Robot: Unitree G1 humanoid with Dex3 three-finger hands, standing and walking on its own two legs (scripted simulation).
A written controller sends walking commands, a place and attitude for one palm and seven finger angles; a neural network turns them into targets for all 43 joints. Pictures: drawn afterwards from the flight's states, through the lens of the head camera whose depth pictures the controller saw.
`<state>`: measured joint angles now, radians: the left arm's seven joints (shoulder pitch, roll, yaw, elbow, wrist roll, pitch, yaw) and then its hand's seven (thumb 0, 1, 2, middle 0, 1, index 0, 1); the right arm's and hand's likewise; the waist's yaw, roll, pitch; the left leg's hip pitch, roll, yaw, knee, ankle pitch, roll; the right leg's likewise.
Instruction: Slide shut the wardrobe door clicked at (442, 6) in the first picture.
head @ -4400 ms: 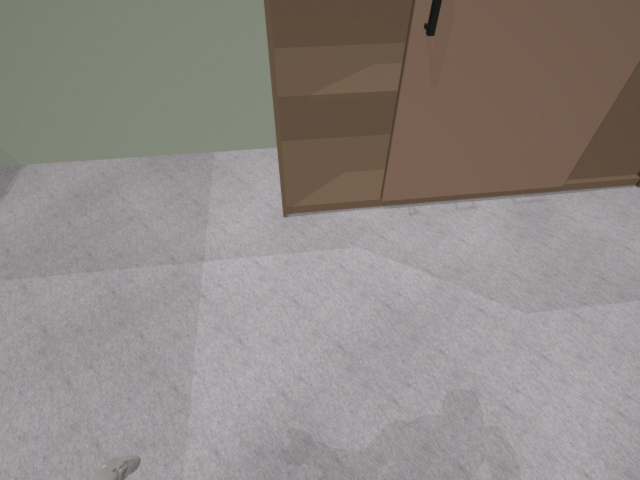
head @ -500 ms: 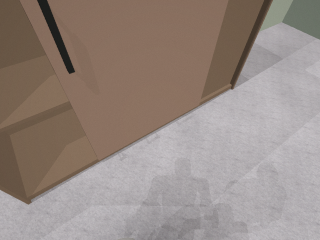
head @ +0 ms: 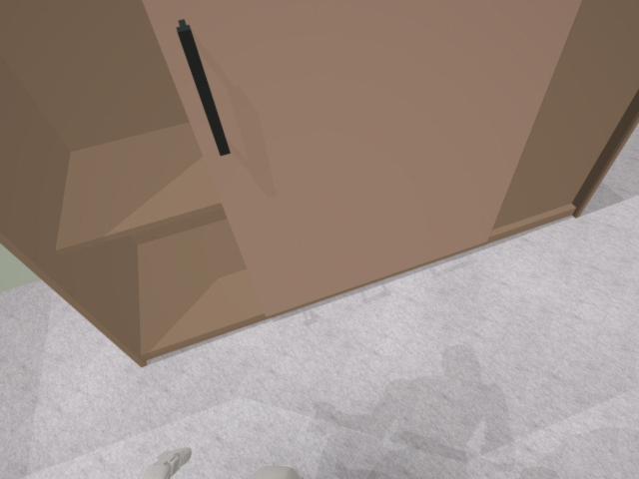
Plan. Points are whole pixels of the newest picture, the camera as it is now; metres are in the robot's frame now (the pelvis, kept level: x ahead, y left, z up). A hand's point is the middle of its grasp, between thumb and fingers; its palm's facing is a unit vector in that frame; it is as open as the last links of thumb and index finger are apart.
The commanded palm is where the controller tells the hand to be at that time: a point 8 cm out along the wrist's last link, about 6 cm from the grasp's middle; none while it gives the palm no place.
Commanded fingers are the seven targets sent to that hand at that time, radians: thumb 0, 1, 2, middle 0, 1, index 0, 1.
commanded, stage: turn to face it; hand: right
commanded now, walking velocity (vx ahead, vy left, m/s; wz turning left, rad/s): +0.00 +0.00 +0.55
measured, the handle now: (205, 92) +0.71 +0.22 +0.13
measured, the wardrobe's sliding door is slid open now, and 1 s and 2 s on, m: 0.43 0.43 0.43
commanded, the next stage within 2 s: take the last steps up to it in 0.40 s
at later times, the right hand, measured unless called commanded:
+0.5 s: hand out of the picture +0.14 -0.12 -0.15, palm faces -0.25 +0.93 -0.26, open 7.3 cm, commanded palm none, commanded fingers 0.00 -0.90 -0.90 0.20 0.30 0.20 0.30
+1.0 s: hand out of the picture +0.03 -0.17 -0.19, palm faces -0.23 +0.96 -0.14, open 7.3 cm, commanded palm none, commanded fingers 0.00 -0.90 -0.90 0.20 0.30 0.20 0.30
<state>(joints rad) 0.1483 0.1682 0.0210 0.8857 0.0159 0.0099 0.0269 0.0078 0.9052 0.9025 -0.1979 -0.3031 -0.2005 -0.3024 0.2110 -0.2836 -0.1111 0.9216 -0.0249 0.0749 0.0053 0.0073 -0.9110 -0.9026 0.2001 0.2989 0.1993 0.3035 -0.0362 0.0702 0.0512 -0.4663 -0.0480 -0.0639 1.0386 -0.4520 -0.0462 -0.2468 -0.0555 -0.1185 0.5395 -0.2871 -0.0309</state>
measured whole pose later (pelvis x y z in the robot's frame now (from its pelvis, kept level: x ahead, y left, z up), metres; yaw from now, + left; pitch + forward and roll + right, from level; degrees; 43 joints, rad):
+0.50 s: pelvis -0.02 +0.03 +0.00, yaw +14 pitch +0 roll +0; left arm 0.32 0.24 0.07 1.03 0.01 0.07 0.02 0.01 0.91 0.90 -0.20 -0.30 -0.20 -0.30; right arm 0.14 -0.17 -0.04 0.92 -0.02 0.02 -0.01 0.01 -0.91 -0.90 0.20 0.30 0.20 0.30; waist 0.05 -0.07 0.05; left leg -0.24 0.00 0.08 0.56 -0.31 0.05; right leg -0.39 -0.13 -0.13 0.93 -0.49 0.06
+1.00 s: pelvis +0.04 +0.02 +0.00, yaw +20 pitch -1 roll +2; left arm 0.25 0.16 0.04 1.01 0.03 -0.04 0.01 0.01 0.91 0.90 -0.20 -0.30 -0.20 -0.30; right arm 0.42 -0.19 -0.06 1.13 -0.02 0.02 0.01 0.01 -0.91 -0.90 0.20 0.30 0.20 0.30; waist -0.03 0.04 -0.02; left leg -0.26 -0.02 0.02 0.78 -0.43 0.04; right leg -0.22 -0.05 -0.14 0.55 -0.30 -0.04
